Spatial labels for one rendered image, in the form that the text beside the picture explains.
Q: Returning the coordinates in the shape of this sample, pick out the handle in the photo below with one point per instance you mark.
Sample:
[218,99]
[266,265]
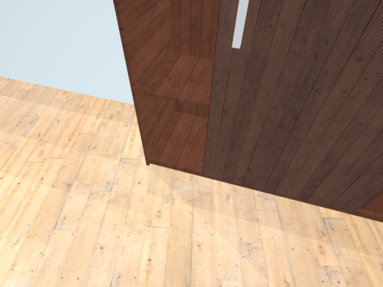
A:
[240,21]

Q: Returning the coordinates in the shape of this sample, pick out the wardrobe door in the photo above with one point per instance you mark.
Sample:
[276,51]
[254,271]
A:
[375,204]
[297,110]

